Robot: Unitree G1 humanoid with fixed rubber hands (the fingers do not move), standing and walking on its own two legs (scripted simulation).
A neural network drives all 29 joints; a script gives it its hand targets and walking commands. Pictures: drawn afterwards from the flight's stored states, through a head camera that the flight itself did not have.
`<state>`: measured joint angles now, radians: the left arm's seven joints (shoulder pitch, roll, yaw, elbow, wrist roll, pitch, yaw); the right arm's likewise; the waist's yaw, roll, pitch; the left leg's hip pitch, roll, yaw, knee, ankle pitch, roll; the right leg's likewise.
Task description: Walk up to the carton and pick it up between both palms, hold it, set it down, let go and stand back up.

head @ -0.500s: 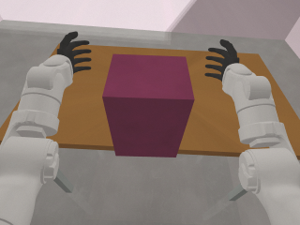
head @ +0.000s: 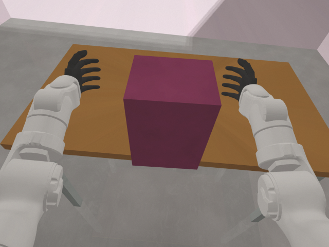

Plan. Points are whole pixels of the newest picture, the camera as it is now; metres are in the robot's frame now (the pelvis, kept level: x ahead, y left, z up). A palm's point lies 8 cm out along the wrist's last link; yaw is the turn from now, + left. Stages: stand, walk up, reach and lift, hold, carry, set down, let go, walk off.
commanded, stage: set down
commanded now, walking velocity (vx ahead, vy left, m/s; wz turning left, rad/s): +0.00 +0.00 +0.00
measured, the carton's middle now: (168, 117) +0.45 +0.01 +0.05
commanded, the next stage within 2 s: let go in 1.02 s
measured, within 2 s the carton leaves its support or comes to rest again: neither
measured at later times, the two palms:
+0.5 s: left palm (88, 136) +0.34 +0.20 +0.08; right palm (255, 149) +0.34 -0.20 +0.08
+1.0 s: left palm (90, 162) +0.31 +0.20 +0.02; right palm (243, 175) +0.30 -0.18 +0.02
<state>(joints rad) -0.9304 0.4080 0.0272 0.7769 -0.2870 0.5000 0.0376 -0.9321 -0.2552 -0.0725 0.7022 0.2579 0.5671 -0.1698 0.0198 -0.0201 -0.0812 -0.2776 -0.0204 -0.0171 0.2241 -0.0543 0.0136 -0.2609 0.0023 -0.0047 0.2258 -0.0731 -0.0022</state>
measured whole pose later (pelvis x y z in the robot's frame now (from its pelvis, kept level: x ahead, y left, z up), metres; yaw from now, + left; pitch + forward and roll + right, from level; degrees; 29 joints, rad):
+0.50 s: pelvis +0.02 -0.01 +0.00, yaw -1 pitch +1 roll +0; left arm -0.29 0.24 0.08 0.22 -0.20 0.42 0.04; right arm -0.27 -0.17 -0.06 0.15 0.18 0.48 -0.11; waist 0.01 0.00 0.01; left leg -0.12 0.00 -0.01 0.18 -0.08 0.00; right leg -0.11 0.02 0.00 0.19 -0.09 -0.02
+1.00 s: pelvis +0.01 -0.01 +0.00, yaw -1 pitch +3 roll +0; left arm -0.10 0.18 0.07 0.28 -0.16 0.13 0.01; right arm -0.08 -0.10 0.02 0.18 0.12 0.19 -0.14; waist 0.01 0.00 0.03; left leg -0.23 -0.01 0.00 0.29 -0.12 0.01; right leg -0.22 0.01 0.02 0.30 -0.14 -0.01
